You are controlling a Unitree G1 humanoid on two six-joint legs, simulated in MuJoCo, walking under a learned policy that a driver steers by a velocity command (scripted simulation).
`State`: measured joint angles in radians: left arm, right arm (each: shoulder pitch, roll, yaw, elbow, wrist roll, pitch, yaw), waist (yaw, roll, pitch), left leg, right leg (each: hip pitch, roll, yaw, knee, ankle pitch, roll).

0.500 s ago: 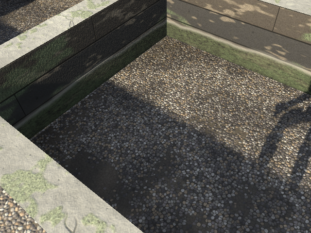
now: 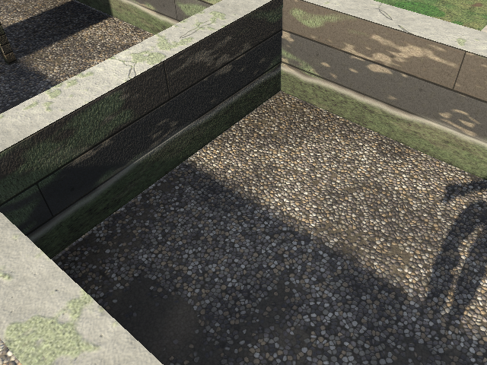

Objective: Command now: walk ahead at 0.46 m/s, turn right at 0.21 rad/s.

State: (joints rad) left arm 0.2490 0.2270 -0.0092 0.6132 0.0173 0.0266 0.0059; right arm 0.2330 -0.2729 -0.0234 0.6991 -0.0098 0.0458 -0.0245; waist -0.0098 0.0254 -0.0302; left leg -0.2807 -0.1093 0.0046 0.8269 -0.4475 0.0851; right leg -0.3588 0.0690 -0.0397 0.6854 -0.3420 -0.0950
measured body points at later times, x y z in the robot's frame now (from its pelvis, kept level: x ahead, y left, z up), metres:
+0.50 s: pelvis +0.04 +0.07 +0.02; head +0.06 +0.08 +0.47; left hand +0.28 +0.30 -0.07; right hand +0.13 -0.21 -0.07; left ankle +0.15 +0.15 -0.71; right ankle +0.01 -0.05 -0.66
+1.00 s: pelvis -0.04 +0.08 +0.02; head -0.03 +0.02 +0.47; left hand +0.17 +0.28 -0.07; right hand -0.05 -0.25 -0.09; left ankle +0.11 +0.18 -0.64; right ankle -0.09 +0.00 -0.71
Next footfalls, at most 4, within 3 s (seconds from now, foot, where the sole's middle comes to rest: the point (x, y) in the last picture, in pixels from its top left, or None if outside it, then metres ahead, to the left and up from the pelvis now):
0.38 left None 0.19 0.14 -0.75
0.84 right None -0.06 -0.02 -0.75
1.36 left None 0.09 0.16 -0.75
1.64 right None -0.13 0.00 -0.75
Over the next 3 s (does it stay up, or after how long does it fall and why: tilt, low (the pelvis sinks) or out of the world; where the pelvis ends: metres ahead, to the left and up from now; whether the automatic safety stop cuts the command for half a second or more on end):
stays up -0.01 0.05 0.02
